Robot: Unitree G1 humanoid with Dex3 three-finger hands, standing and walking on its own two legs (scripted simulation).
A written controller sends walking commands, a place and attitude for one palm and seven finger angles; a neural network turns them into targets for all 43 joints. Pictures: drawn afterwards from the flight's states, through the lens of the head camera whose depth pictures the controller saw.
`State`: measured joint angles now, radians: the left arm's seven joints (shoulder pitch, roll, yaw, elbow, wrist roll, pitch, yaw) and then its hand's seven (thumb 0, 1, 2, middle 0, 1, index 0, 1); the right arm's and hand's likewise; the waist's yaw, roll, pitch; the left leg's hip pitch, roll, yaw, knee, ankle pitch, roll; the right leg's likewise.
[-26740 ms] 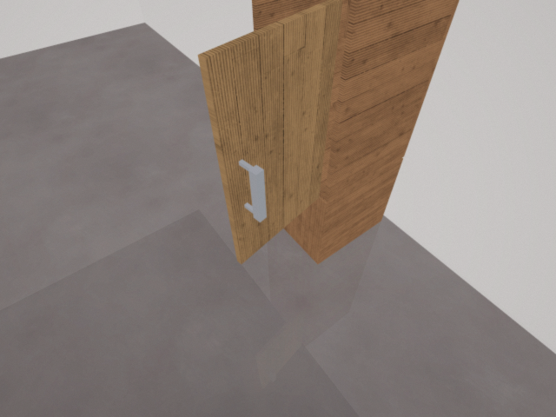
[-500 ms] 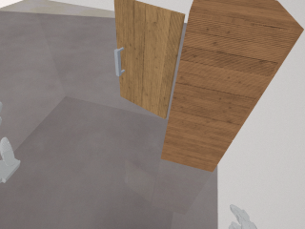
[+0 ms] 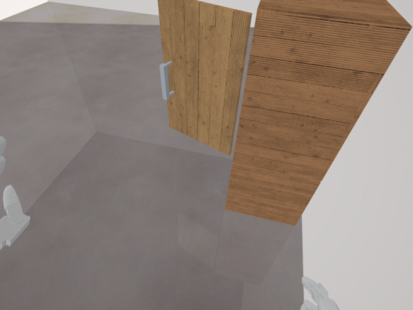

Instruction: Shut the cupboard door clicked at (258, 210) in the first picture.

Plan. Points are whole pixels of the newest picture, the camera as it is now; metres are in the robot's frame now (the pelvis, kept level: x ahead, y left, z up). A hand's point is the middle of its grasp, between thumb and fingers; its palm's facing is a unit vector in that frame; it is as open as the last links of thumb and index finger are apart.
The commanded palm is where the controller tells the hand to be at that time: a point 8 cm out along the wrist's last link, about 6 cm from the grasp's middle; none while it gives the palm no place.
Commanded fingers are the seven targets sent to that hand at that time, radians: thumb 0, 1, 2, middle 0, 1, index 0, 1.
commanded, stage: let the arm hang, fingers relaxed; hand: left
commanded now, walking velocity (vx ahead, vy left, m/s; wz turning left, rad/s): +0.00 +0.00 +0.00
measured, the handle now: (168, 80) +0.98 +0.20 -0.06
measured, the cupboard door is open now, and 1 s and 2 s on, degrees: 71 71 71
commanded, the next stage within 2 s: look to check the result in 1.16 s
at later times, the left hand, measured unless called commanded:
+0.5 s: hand out of the picture -0.02 +0.19 -0.18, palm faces +0.02 -0.98 -0.20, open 7.0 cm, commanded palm none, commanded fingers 0.00 0.90 0.90 -0.20 -0.30 -0.20 -0.30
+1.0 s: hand out of the picture +0.02 +0.20 -0.16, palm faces +0.01 -0.97 -0.24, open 7.3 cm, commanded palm none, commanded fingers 0.00 0.90 0.90 -0.20 -0.30 -0.20 -0.30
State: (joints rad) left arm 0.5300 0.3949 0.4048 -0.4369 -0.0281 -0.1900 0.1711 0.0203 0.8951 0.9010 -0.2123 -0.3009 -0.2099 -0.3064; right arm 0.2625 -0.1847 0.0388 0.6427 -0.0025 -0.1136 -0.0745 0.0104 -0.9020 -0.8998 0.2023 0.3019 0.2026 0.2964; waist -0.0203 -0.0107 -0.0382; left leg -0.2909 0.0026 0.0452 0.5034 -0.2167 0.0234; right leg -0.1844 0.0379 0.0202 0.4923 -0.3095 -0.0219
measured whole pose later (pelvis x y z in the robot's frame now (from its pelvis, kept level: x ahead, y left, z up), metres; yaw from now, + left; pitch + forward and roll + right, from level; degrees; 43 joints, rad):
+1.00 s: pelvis -0.01 +0.00 +0.01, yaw +0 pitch -2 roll +0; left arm 0.23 0.21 0.01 1.11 0.02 -0.01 0.02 0.01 0.91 0.90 -0.20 -0.30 -0.20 -0.30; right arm 0.23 -0.21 -0.01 1.11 -0.01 0.00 -0.02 0.00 -0.91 -0.90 0.20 0.30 0.20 0.30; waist -0.01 0.01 0.01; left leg -0.21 0.00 0.05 0.40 -0.15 0.02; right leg -0.11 0.04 0.02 0.39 -0.25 -0.03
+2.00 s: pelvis +0.02 -0.02 +0.01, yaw +1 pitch -2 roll +0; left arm 0.19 0.25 0.01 1.12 0.01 -0.01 0.02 0.01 0.91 0.90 -0.21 -0.30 -0.20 -0.30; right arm 0.17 -0.27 0.00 1.11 -0.01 0.01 -0.02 0.00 -0.91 -0.90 0.20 0.30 0.20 0.30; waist -0.01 0.01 0.04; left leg -0.16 0.01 0.03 0.36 -0.17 0.00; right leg -0.04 0.05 0.01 0.33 -0.26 -0.05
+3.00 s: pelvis +0.00 -0.04 -0.01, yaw +37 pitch +0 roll +1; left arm 0.22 0.25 0.08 0.90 0.03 0.06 0.02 0.01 0.91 0.90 -0.21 -0.30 -0.20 -0.30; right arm 0.15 -0.23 -0.05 0.88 -0.03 0.03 0.01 0.00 -0.91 -0.90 0.20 0.30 0.20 0.30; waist 0.00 -0.05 0.11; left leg -0.32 0.01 0.01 0.64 -0.31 -0.01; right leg -0.40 -0.12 -0.09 0.98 -0.54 0.04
